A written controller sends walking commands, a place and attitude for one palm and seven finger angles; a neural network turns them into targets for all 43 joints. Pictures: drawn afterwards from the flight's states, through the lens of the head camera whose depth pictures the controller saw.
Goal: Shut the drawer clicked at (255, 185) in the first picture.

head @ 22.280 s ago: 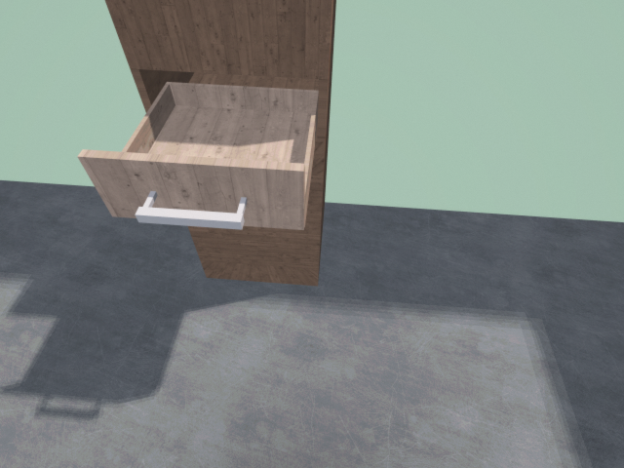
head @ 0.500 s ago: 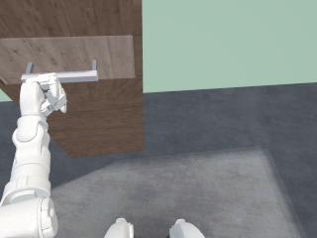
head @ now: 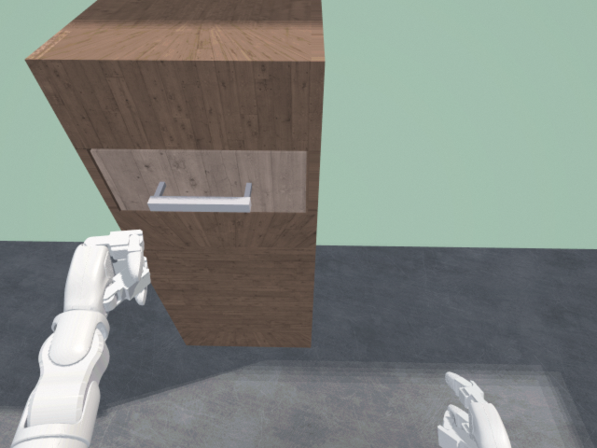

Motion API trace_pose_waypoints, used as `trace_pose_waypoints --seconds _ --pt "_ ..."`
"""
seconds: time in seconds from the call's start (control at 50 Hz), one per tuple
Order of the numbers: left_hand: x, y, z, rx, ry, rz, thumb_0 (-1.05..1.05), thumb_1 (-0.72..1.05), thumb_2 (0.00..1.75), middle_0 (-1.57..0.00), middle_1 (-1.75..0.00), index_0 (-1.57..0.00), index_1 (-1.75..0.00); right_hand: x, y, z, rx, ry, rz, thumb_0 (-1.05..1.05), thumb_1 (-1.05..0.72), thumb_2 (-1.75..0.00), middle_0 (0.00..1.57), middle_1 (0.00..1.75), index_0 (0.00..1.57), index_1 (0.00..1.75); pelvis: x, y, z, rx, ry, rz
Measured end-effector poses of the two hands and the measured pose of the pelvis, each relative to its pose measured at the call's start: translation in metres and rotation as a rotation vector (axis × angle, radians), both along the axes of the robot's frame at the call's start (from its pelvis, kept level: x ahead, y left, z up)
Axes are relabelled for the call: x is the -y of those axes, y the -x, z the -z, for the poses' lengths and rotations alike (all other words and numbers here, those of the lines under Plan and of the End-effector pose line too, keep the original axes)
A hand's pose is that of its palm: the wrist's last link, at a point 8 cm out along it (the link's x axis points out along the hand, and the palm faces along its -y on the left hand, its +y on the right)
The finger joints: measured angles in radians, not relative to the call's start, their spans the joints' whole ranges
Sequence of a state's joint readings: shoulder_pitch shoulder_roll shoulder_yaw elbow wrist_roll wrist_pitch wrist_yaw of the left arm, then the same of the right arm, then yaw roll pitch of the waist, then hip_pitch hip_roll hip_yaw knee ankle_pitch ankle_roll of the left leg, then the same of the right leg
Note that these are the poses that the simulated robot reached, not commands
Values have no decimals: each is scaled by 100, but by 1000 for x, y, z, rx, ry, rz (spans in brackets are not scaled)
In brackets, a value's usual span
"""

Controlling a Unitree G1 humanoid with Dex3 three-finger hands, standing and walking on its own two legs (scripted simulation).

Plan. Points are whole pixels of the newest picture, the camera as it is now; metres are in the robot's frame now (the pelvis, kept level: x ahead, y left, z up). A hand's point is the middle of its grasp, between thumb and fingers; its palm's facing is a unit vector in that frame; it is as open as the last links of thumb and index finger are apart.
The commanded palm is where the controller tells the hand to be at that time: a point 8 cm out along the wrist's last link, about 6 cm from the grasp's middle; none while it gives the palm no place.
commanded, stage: draw the hand back to the body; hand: left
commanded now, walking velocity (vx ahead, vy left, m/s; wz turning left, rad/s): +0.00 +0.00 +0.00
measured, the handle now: (202, 196) +0.54 +0.22 +0.01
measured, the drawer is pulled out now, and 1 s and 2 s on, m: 0.00 0.00 0.00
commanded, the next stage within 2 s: step back with the hand held close in 0.74 s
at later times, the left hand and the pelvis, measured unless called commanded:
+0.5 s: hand (69, 321) +0.20 +0.23 +0.17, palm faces +0.37 -0.85 -0.38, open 3.3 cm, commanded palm +0.15 +0.27 +0.19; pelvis +0.01 -0.01 +0.02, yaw +0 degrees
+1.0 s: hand (44, 319) +0.19 +0.23 +0.19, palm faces +0.40 -0.80 -0.44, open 3.3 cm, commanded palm +0.13 +0.27 +0.20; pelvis +0.00 -0.01 +0.02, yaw +0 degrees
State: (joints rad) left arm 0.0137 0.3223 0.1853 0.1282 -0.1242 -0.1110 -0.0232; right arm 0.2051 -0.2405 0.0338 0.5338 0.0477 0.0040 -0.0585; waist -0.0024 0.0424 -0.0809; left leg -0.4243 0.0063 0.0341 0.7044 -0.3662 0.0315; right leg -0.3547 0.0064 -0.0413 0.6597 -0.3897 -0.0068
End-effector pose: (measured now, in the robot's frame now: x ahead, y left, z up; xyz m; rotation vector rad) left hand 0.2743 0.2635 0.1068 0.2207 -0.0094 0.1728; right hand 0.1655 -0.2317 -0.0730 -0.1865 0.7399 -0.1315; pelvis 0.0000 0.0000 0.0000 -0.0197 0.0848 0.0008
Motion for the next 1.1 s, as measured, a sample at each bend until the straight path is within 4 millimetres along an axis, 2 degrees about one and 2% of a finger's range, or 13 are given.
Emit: trace_pose_waypoints --seconds 0.12,0.3,0.64,0.84,0.9,1.0,1.1 --pt "-11 35 -9 -41 -57 -120 2 90 90 -140 -160 -140 -160 -8 -7 -7 1 1 -35 1 -91 -90 20 30 20 30 0 0 -10 61 -6 -3" --pt "-8 70 -50 56 -121 -157 2 90 90 -140 -160 -140 -160 -14 -13 -12 26 -5 -81 1 -91 -90 20 30 20 30 1 -5 -18 119 -13 -3" --pt "-5 135 -95 145 -262 -210 2 89 90 -141 -160 -141 -160 -3 -22 -19 84 -6 -88 1 -91 -90 20 30 20 30 10 -9 -21 152 -12 -1" --pt "-1 133 -81 115 -216 -226 2 89 90 -141 -160 -141 -160 0 -18 -19 85 4 -88 1 -91 -90 20 30 20 30 15 -5 -21 156 -14 -4" --pt "1 131 -87 137 -229 -207 2 89 90 -141 -160 -141 -160 2 -16 -20 87 5 -83 1 -91 -90 20 30 20 30 16 -5 -21 153 -12 -2" --pt "-8 123 -104 201 -318 -178 2 89 90 -141 -160 -141 -160 8 -8 -19 48 13 -51 1 -91 -90 20 30 20 30 13 -1 -21 118 -1 3" --pt "-10 119 -86 102 -313 -122 2 89 90 -141 -160 -141 -160 15 8 -17 -6 26 16 1 -91 -90 20 30 20 30 3 7 -22 85 -4 17"
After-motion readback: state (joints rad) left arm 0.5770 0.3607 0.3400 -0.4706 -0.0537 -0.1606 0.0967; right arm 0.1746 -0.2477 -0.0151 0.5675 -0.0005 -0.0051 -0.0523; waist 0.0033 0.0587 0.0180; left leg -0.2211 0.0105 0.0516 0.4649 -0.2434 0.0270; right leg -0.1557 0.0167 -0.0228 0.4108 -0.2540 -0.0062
